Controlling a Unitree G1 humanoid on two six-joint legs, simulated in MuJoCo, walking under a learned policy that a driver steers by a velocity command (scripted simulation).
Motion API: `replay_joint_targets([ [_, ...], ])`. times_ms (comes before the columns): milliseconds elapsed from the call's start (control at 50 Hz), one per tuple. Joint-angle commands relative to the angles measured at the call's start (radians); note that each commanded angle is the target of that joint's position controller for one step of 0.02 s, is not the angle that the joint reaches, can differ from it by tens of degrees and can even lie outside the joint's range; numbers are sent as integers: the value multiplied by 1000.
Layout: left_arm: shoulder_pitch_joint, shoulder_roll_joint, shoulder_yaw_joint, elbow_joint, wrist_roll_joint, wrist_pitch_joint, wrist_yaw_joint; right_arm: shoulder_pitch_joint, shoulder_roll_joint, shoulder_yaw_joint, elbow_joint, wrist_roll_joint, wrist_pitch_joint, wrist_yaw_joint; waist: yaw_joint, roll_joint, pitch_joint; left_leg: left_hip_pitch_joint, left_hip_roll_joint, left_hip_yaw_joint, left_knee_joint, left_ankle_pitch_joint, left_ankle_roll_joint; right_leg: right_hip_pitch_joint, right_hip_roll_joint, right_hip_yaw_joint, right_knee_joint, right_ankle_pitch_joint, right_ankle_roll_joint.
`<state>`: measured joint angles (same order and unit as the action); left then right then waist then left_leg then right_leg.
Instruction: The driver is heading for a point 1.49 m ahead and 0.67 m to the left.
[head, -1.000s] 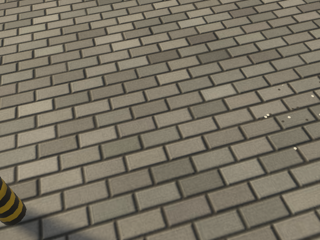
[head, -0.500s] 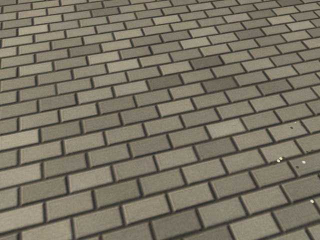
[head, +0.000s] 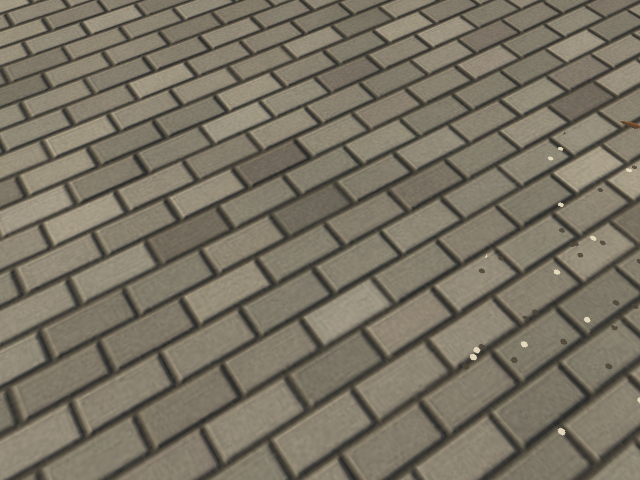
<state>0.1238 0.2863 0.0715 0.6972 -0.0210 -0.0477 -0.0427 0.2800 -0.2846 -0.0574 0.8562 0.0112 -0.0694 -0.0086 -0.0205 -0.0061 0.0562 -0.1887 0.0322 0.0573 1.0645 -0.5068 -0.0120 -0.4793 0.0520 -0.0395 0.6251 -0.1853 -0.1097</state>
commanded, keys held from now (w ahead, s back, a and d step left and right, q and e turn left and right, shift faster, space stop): w+q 1.00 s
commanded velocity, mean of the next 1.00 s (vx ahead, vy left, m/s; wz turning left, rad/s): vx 0.50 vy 0.00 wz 0.33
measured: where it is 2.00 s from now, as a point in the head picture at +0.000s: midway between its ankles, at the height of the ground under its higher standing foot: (171, 249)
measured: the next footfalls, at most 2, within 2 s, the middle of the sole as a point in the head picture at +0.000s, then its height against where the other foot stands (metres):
left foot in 0.46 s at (260, 477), level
right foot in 0.94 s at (325, 335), level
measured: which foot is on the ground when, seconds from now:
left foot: up 0.00-0.44, down 0.46-0.94, up 0.96-1.00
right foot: down 0.00-0.46, up 0.48-0.92, down 0.94-1.00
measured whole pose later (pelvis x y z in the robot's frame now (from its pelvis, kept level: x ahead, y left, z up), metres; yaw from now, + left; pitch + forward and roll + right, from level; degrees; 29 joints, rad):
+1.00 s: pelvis +0.59 +0.07 +0.01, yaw +25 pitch +2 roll -1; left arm 0.09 0.27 0.05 0.67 0.01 -0.12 -0.01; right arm 0.35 -0.30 -0.07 0.73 0.03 -0.03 -0.01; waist -0.05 0.03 0.00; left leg -0.26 -0.09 -0.19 0.97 -0.50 0.04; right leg -0.44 0.04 0.02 0.55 -0.15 -0.01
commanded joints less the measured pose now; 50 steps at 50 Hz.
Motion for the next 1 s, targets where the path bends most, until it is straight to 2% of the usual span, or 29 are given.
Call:
replay_joint_targets([
  [20,212,142,43,-13,4,-16,15,-88,-124,-12,-133,26,-82,17,97,-9,-203,-605,48,-143,225,111,40,651,-318,550,-324,29,-218],
  [40,142,98,29,-27,10,-16,17,-84,-129,-19,-113,6,-76,12,61,9,-143,-538,84,-126,146,156,31,513,-286,444,-338,155,-190],
  [60,109,71,17,-40,26,-18,20,-56,-131,-24,-100,2,-60,14,30,-18,-128,-465,109,-129,117,188,25,423,-266,382,-364,236,-181],
  [120,114,101,20,-18,26,-36,23,-20,-90,-18,-81,-2,-18,13,5,-34,-94,-423,124,-105,39,258,-6,307,-249,260,-430,359,-176],
  [180,140,118,22,11,29,-45,33,-97,-73,-10,-102,-2,-6,9,28,-37,-50,-487,126,-102,-115,438,-19,308,-221,148,-467,379,-138],
  [240,146,122,18,29,31,-48,39,-173,-56,-2,-116,5,-16,22,66,-42,-27,-444,91,-79,-328,637,-2,319,-189,51,-492,311,-85],
  [300,184,136,22,63,27,-47,41,-245,-47,4,-145,13,-21,37,101,-35,1,-456,61,-73,-441,688,17,410,-231,25,-503,289,-74],
  [360,204,138,27,89,21,-28,46,-284,-50,5,-177,12,-23,59,107,-31,16,-529,38,-67,-494,593,49,565,-281,5,-442,399,-61],
  [420,171,170,37,82,17,-3,64,-227,-82,-11,-189,5,-18,74,53,-76,-47,-434,-29,4,-493,419,98,643,-295,-32,-277,822,-26],
  [440,159,181,39,77,17,6,72,-148,-113,-27,-176,4,-13,72,8,-93,-101,-329,-66,29,-486,372,120,640,-286,-47,-156,971,-10],
  [460,140,179,36,70,16,14,80,-6,-158,-52,-146,4,-11,65,-72,-72,-175,-122,-98,31,-538,420,153,564,-253,-82,44,979,21],
  [480,156,149,20,47,31,7,87,148,-240,-78,-126,1,-3,48,-128,44,-290,191,52,-206,-543,472,224,328,-206,-97,356,672,58],
  [500,289,6,-27,19,55,-24,57,153,-298,-87,-127,15,-10,49,-17,274,-402,565,285,-752,-609,303,432,-138,25,0,697,-331,126],
  [520,187,94,-14,21,20,-61,37,187,-203,-65,-130,16,-9,45,-105,164,-445,621,281,-854,-724,160,414,-270,6,162,781,-379,105],
  [540,86,133,-4,-17,-16,-85,26,137,-169,-55,-139,8,-9,38,-112,123,-292,512,253,-711,-751,185,363,-339,-49,163,752,-289,85],
  [560,47,124,-9,-30,-7,-98,30,68,-157,-50,-157,5,-7,35,-74,17,-202,355,218,-614,-765,268,334,-310,-92,149,666,-215,78],
  [580,34,129,-2,-32,19,-98,35,10,-137,-44,-174,2,-5,34,-36,-12,-136,215,189,-546,-783,385,325,-257,-116,140,581,-181,91],
  [600,51,133,4,-34,29,-89,37,-19,-121,-36,-190,-9,-5,30,0,12,-119,125,162,-500,-805,475,325,-186,-133,144,543,-161,101],
  [640,94,113,4,-34,35,-68,41,-46,-124,-37,-204,-5,-2,23,36,39,-99,25,133,-436,-832,561,328,-140,-144,125,451,-154,133],
  [680,64,87,-5,-47,39,-53,47,-38,-151,-45,-203,-1,-1,12,34,46,-75,-62,104,-367,-845,622,319,-121,-135,94,332,-85,168],
  [740,-46,53,-19,-73,38,-53,47,-6,-172,-54,-192,9,9,-2,-10,68,-64,-130,36,-296,-828,550,261,-41,-95,79,90,153,189],
  [820,-142,74,-13,-102,17,-65,35,65,-168,-55,-169,17,25,-7,-54,93,-73,-71,53,-371,-766,431,226,17,-48,100,-78,248,184],
  [860,-138,101,0,-105,13,-74,28,73,-160,-54,-168,17,31,-10,-42,106,-78,-4,79,-442,-705,389,211,33,-46,124,-124,189,163],
  [900,-66,121,15,-89,11,-84,27,47,-152,-53,-177,12,35,-10,8,132,-87,13,81,-483,-631,397,187,124,-47,115,-166,132,124],
  [920,18,143,29,-71,18,-89,32,41,-122,-44,-186,8,33,-8,52,126,-133,-13,41,-459,-540,426,158,260,-68,116,-188,127,92],
  [940,156,194,44,-60,36,-92,41,39,-62,-22,-203,-3,27,-3,112,37,-253,-113,-17,-380,-289,340,120,491,-222,257,-176,70,27],
  [960,256,277,66,-24,48,-77,40,169,-9,-3,-234,21,18,-3,67,-291,-379,-451,-153,-232,32,-44,53,807,-444,701,-256,-145,-138],
  [980,254,202,52,-30,23,-72,34,173,-103,-16,-214,28,16,-5,83,-256,-335,-593,-74,-243,188,-75,37,796,-479,847,-310,-370,-143],
  [1000,216,141,35,-41,20,-66,38,76,-160,-33,-220,22,22,-5,110,-149,-211,-629,-38,-236,240,18,29,689,-436,700,-325,-367,-100],
])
